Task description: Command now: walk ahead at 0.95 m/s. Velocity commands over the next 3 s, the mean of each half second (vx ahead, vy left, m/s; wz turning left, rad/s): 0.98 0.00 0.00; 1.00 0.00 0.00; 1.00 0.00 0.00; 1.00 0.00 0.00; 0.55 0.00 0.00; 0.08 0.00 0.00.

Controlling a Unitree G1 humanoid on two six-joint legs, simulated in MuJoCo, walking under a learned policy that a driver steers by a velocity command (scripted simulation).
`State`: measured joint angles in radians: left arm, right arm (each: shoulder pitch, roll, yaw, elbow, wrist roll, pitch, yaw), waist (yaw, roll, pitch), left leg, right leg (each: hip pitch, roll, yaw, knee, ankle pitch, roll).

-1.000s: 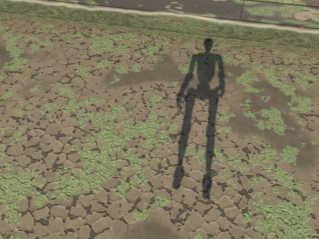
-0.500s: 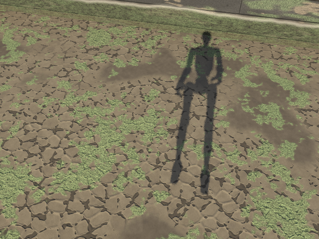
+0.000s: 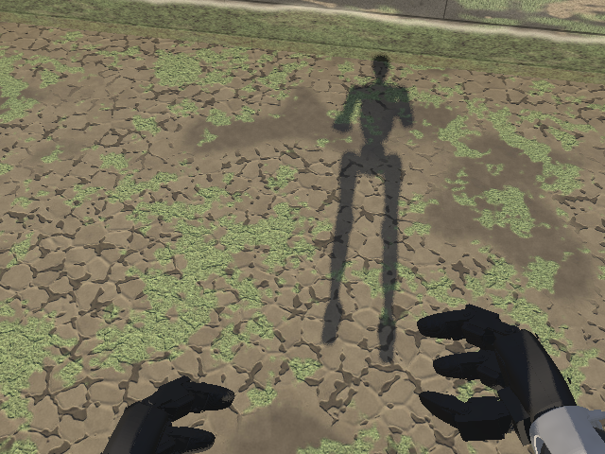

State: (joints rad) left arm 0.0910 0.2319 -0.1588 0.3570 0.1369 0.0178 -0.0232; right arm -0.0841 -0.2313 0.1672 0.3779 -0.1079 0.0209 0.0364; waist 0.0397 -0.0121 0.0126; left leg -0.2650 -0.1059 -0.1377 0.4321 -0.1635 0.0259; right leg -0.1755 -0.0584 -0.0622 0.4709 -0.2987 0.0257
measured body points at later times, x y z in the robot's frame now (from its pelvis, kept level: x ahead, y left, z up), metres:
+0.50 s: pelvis -0.02 -0.01 +0.00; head -0.03 +0.00 +0.45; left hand +0.23 +0.17 -0.02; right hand +0.25 -0.17 +0.00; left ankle +0.04 +0.10 -0.74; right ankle -0.03 -0.13 -0.74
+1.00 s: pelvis -0.02 -0.02 +0.00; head -0.03 -0.01 +0.45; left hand +0.23 +0.15 -0.01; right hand +0.26 -0.17 +0.01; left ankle +0.04 +0.10 -0.74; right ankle -0.03 -0.13 -0.74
